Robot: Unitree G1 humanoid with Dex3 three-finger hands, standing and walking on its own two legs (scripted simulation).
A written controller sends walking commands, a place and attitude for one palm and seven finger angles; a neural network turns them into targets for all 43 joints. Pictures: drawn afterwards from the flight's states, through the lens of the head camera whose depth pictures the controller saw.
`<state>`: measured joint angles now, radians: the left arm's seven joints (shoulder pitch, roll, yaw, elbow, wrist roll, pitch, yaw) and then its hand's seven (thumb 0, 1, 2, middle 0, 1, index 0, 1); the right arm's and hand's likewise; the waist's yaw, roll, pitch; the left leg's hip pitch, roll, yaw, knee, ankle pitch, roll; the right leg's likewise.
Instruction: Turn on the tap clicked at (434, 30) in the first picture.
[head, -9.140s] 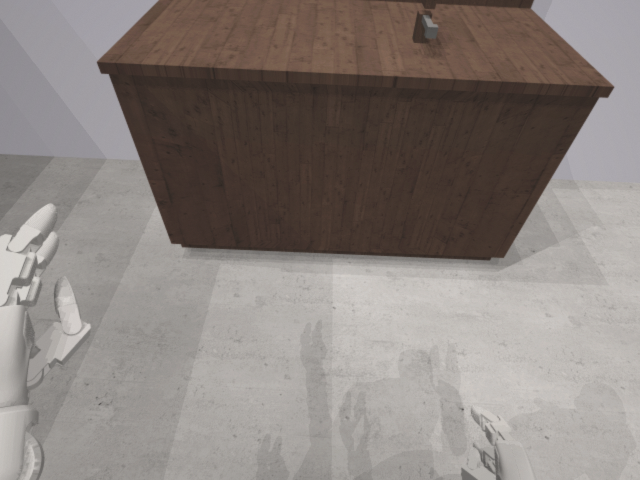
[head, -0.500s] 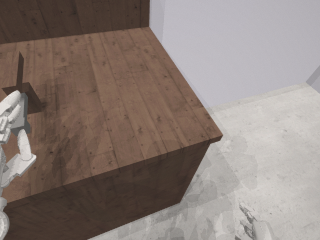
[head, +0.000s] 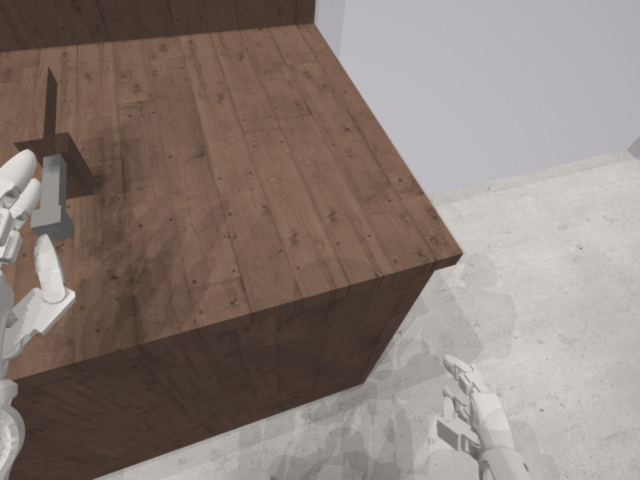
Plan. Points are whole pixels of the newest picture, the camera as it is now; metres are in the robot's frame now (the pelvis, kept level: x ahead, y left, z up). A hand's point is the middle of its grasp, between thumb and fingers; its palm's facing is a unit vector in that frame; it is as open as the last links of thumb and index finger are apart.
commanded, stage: come to a stop and stand still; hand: left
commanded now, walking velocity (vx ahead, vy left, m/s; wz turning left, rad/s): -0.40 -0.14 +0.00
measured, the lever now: (52, 224) +0.33 +0.34 +0.11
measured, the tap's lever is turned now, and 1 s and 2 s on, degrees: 0 0 0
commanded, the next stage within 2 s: look again from close up in 1.28 s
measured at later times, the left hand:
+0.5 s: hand (19, 358) +0.17 +0.26 +0.16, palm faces +0.41 -0.82 -0.39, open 7.4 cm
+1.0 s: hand (56, 303) +0.22 +0.25 +0.16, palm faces +0.40 -0.83 -0.38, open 7.4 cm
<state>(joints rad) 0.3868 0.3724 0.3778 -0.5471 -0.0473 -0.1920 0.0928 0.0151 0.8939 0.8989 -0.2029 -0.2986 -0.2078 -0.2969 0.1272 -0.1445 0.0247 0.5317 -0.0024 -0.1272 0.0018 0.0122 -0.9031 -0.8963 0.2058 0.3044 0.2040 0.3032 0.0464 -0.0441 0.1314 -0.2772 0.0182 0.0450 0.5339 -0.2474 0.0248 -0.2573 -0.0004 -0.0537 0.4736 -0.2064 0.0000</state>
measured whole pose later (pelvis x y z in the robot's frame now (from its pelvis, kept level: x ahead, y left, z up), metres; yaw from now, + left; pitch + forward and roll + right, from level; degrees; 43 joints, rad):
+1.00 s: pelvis +0.01 +0.00 +0.01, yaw +3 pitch -1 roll -1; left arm 0.44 0.36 0.35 -0.50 -0.04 -0.19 0.11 0.01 0.89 0.90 -0.21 -0.30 -0.21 -0.30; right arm 0.16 -0.19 0.00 0.58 0.02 -0.11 -0.02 0.01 -0.90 -0.90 0.20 0.30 0.20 0.30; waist 0.01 -0.02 0.06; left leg -0.22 -0.03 -0.03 0.47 -0.24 0.04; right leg -0.15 0.02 -0.02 0.40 -0.24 -0.01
